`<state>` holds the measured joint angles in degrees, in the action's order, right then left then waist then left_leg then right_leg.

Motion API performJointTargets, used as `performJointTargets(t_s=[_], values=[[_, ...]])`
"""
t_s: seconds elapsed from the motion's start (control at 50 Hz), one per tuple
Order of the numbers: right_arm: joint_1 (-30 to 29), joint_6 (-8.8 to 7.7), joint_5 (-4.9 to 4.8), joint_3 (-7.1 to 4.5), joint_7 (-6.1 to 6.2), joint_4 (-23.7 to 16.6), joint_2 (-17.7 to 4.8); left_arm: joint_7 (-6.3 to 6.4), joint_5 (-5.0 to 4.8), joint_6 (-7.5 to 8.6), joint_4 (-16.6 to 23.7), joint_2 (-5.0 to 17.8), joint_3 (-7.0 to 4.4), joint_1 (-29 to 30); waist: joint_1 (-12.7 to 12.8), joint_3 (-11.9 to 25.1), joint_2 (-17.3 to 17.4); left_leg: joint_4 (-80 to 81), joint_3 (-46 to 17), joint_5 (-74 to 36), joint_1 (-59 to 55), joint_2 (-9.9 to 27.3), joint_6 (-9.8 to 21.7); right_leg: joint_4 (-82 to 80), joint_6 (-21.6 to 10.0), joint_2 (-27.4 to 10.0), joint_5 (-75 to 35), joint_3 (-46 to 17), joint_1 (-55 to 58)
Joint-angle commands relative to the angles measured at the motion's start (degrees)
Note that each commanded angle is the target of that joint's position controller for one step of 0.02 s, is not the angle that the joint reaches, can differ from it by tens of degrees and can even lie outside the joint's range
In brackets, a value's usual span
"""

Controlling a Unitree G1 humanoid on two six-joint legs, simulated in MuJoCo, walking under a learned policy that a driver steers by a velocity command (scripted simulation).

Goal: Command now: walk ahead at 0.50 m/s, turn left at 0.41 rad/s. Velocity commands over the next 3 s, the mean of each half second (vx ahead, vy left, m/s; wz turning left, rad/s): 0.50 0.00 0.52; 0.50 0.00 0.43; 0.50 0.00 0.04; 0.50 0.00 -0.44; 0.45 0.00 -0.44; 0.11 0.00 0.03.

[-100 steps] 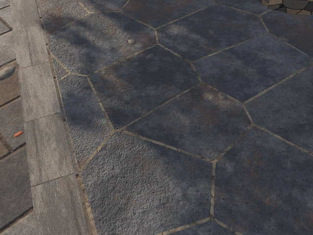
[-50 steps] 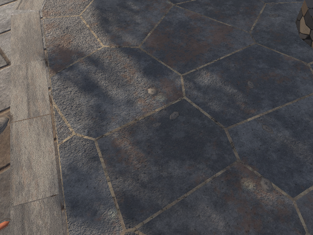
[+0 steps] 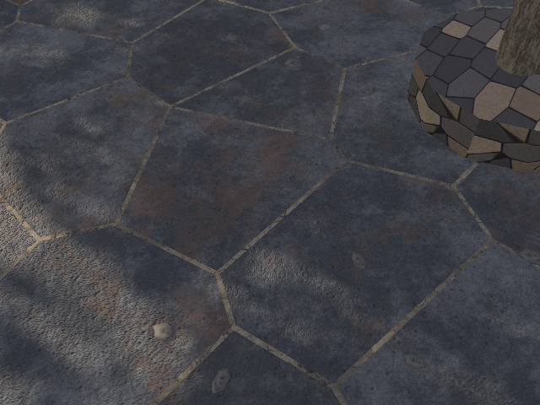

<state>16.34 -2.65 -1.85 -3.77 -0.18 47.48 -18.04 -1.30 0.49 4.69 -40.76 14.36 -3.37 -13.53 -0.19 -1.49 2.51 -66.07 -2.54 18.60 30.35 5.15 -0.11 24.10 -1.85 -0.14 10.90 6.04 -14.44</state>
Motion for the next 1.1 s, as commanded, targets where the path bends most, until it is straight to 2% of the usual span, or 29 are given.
performJointTargets(t_s=[0.02, 0.14, 0.24, 0.28, 0.3, 0.32, 0.34, 0.36, 0.38, 0.4, 0.42, 0.44, 0.46, 0.52, 0.58, 0.64, 0.7, 0.78, 0.8, 0.82, 0.84, 0.86, 0.88, 0.9, 0.92, 0.94, 0.98, 1.04, 1.1], values=[[1.48, 0.94, 0.16, -0.79, 0.28, -3.57, -1.64, 0.43, 0.35, 2.11, 1.88, 6.25, -2.09, 2.02, -1.15, 0.79, -7.62, 0.87, -3.52, -5.98, 6.93, 3.38, -0.75, -16.41, -9.69, -15.93, -9.64, -10.46, 4.62], [-8.49, 0.61, 0.69, 0.08, -1.58, -6.95, 0.12, 1.85, 0.07, 1.55, -1.06, 9.42, -3.3, -0.63, 1.69, -2.4, -5.25, 19.72, -0.23, -20.45, 7.61, 2.31, -0.21, -17.53, -8.0, -14.94, -12.64, 0.63, 7.89], [-15.1, 0.84, 0.68, 0.0, -3.04, -10.64, -1.04, 2.04, -1.57, -0.09, -3.42, 11.8, -4.37, -3.64, 3.43, -4.53, -4.9, 27.66, 3.32, -15.15, 8.73, 1.09, 2.92, -14.21, -6.29, -17.54, -15.59, 3.92, 16.58], [-13.83, 1.06, 0.78, -0.76, -3.28, -11.44, -2.44, 2.17, -2.07, -0.9, -3.65, 13.45, -4.8, -3.15, 1.71, -2.3, -6.21, 28.5, 6.56, -9.39, 4.0, -1.94, 5.05, -7.76, -5.08, -17.61, -31.5, 5.55, 18.97], [-9.98, 1.23, 0.7, -1.63, -3.19, -10.91, -3.85, 2.26, -2.36, -1.41, -3.55, 14.24, -4.96, -2.55, -0.75, 0.7, -6.93, 28.67, 8.6, -6.88, -1.92, -4.51, 6.38, -0.95, -4.23, -16.96, -41.3, 6.58, 19.12], [-1.75, 1.31, 0.47, -3.2, -2.84, -8.91, -6.27, 2.31, -2.72, -1.9, -3.33, 14.04, -4.73, -1.51, -5.6, 5.03, -6.0, 31.97, 10.06, -8.9, -13.37, -7.78, 8.27, 10.52, -2.54, -14.82, -45.54, 8.51, 16.16], [8.12, 1.76, 0.28, -5.47, -1.83, -6.25, -11.0, 2.57, -1.83, -1.71, -2.75, 12.25, -3.89, -2.56, -9.64, 10.41, -2.28, 33.25, 4.16, -11.25, -30.73, -6.63, 10.87, 26.73, 0.36, -12.43, -34.5, 8.89, 4.53], [7.26, 1.53, -0.29, -6.68, -1.16, -6.36, -18.6, 2.07, 0.92, -0.48, 0.66, 3.45, -1.1, -7.72, -2.77, 13.61, 14.88, 38.27, -27.89, -3.9, -49.05, 8.7, 21.4, 48.62, 4.8, -1.36, 17.86, 5.57, -22.36], [8.68, 0.39, 0.38, -5.27, -1.6, -8.9, -15.05, 1.5, -1.02, 1.84, 1.31, 6.29, -0.93, -3.27, -6.04, 23.27, 8.36, 48.83, -46.72, 6.69, -53.38, 14.14, 25.27, 56.09, 4.15, 1.81, 24.61, -9.61, -29.15], [7.16, -0.56, 0.92, -4.13, -1.9, -8.3, -11.02, 1.05, -3.44, 3.03, 2.94, 9.94, -1.84, 3.13, -7.4, 15.55, 3.96, 50.79, -39.64, 3.72, -49.43, 13.16, 21.72, 55.94, 2.49, -0.95, 19.18, -11.03, -34.44], [4.36, -1.04, 0.71, -3.6, -1.82, -8.41, -9.3, 1.28, -2.98, 3.71, 3.18, 9.19, -1.47, 4.19, -5.33, 10.68, 1.21, 50.11, -32.76, -0.5, -41.95, 10.94, 19.73, 51.51, 1.31, -3.48, 14.22, -10.89, -33.58], [-0.03, -1.06, 0.69, -2.85, -1.62, -9.12, -6.93, 1.74, -1.24, 3.8, 2.33, 9.37, -1.69, 4.0, -2.75, 7.13, -1.02, 49.9, -26.69, -6.89, -33.65, 8.69, 18.0, 46.29, 1.38, -5.53, 10.89, -11.0, -29.61], [-2.8, -1.08, 1.41, -2.23, -1.29, -10.24, -5.37, 1.81, -0.43, 3.3, 1.89, 10.01, -2.18, 2.8, -0.5, 5.99, -0.05, 50.82, -22.75, -12.52, -27.58, 6.98, 17.32, 43.02, 1.54, -6.79, 8.56, -11.53, -24.83], [-3.44, -1.31, 1.48, -2.38, -0.48, -10.84, -6.17, 1.63, 0.3, 1.44, 1.9, 8.33, -2.04, 2.26, 1.14, 4.43, -0.51, 53.11, -17.47, -21.49, -20.04, 4.87, 17.62, 36.1, 3.58, -6.31, 5.2, -10.03, -20.59], [-1.0, -1.24, 1.0, -2.86, 0.6, -9.84, -7.81, 1.6, 0.47, 0.89, 3.57, 6.13, -1.11, 8.1, -0.5, 2.01, -0.32, 53.55, -12.97, -22.03, -16.9, 2.04, 15.74, 23.93, 5.5, -4.49, -5.3, -9.14, -20.53], [1.31, -0.74, 0.66, -2.93, 1.09, -9.02, -7.88, 0.88, -0.14, 1.26, 4.87, 5.06, -0.48, 14.19, -3.06, 0.87, 1.62, 52.81, -11.74, -15.83, -15.21, -0.07, 13.25, 11.78, 5.83, -1.62, -14.97, -8.67, -16.43], [4.15, -0.28, 0.27, -3.04, 1.21, -7.89, -7.93, 0.11, -0.91, 1.89, 6.09, 6.3, -0.75, 17.69, -4.36, 0.5, 2.27, 50.16, -15.43, -12.49, -17.87, 1.48, 12.6, 6.73, 5.2, -0.35, -15.85, -9.8, -14.77], [4.87, 0.24, 0.76, -2.79, 1.44, -7.02, -6.78, -0.68, -0.82, 2.94, 5.27, 8.24, -1.53, 14.33, -2.59, 1.22, 4.83, 44.07, -19.31, -16.13, -24.63, 4.44, 11.07, 3.53, 2.02, -0.62, -9.37, -9.3, -11.44], [4.21, 0.36, 0.83, -2.54, 1.33, -7.18, -6.12, -0.48, -0.58, 3.17, 4.15, 8.86, -2.07, 10.4, -0.32, 2.58, 5.11, 40.56, -18.64, -21.5, -24.73, 3.0, 10.09, 1.31, 0.52, 0.26, -8.76, -7.79, -5.99], [3.94, 0.26, 1.16, -1.75, 1.09, -7.62, -4.07, -0.17, 0.11, 3.47, 2.98, 10.74, -2.89, 4.43, 2.55, 7.47, 3.94, 31.92, -16.16, -25.14, -22.87, -0.07, 8.35, 1.78, -2.0, -2.26, -9.09, -9.56, 4.19], [6.11, 0.09, 2.26, -0.61, 1.11, -8.62, -1.47, 0.09, 0.77, 3.46, 2.19, 14.23, -3.65, -4.06, 4.78, 16.1, -3.93, 15.36, -11.77, -13.33, -13.85, -4.45, 5.95, 3.84, -6.46, -12.07, -9.17, -20.95, 20.13], [13.98, -0.56, 0.02, 0.05, 1.11, -8.76, 0.69, -0.6, 0.47, 2.68, -1.1, 17.35, -4.73, -8.99, 1.89, 20.2, -23.57, -1.71, -6.61, 13.88, 6.02, -11.54, 2.07, -4.55, -15.31, -21.91, 7.15, -48.04, 34.0], [10.96, -0.78, -0.5, -0.79, 1.2, -7.67, -5.04, -0.88, -1.28, 2.55, -0.54, 11.77, -3.34, -8.2, 3.87, 14.67, -15.12, -7.75, -9.75, 13.41, 13.01, -8.09, 1.87, -7.83, -13.97, -21.59, 20.42, -51.05, 31.44], [3.73, -0.82, -0.2, -1.37, 1.08, -8.85, -7.17, -0.61, -1.29, 2.17, -0.21, 9.01, -2.48, -5.23, 5.0, 7.54, -9.39, -8.42, -8.45, 8.15, 14.82, -6.12, 1.98, -8.34, -11.7, -19.47, 18.7, -42.23, 24.69], [-0.1, -0.91, 0.59, -1.16, 1.1, -9.78, -6.44, -0.48, -0.55, 1.8, 0.24, 8.43, -1.97, -2.5, 4.0, 4.12, -5.38, -6.73, -6.25, 4.39, 13.27, -4.08, 1.93, -9.11, -10.75, -17.12, 11.77, -35.75, 18.04], [-2.15, -1.22, 1.37, -1.19, 0.89, -10.47, -5.58, -0.37, -0.2, 1.58, -0.04, 7.47, -1.59, -0.82, 2.88, 1.68, -4.66, -3.05, -5.44, 1.59, 12.22, -2.25, 1.86, -10.28, -10.74, -15.11, 5.79, -31.47, 13.39], [-0.95, -1.28, 1.19, -0.96, 0.42, -10.28, -3.61, -0.15, 0.1, 1.77, -0.51, 6.31, -1.01, -0.18, 0.91, 2.09, -7.64, 1.85, -3.93, -0.83, 7.66, -0.16, 1.56, -12.34, -10.33, -12.34, -1.56, -25.92, 9.41], [-3.6, -1.13, 1.56, -0.08, 0.28, -11.36, -1.27, 0.22, -0.88, 1.95, -2.01, 8.49, -1.47, -1.85, 1.12, 1.32, -7.41, 10.0, -1.65, -3.06, 8.44, 0.84, 0.22, -14.82, -11.83, -12.46, -8.54, -21.23, 7.92], [-8.77, -1.55, 1.61, 0.71, -0.11, -12.44, 0.02, 0.62, -1.19, 1.34, -3.12, 10.35, -1.85, -3.22, 2.69, 0.66, -6.55, 21.17, -0.23, -12.38, 7.03, 0.68, -0.38, -15.99, -10.87, -11.19, -11.59, -16.25, 7.65]])
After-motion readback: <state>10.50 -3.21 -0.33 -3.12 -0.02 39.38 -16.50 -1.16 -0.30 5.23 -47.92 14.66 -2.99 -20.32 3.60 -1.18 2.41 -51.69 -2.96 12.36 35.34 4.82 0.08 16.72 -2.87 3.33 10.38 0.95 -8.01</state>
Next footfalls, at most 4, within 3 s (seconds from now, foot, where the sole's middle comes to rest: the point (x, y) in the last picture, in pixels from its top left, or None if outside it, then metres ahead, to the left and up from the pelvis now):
0.34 left None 0.32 0.18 -0.78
0.82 right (259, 339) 0.65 0.08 -0.78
1.34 left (130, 303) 0.76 0.44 -0.78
1.88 right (176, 200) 1.13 0.36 -0.78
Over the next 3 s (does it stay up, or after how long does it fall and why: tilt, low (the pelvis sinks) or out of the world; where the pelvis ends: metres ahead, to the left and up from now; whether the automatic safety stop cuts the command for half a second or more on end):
stays up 1.37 0.49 -0.01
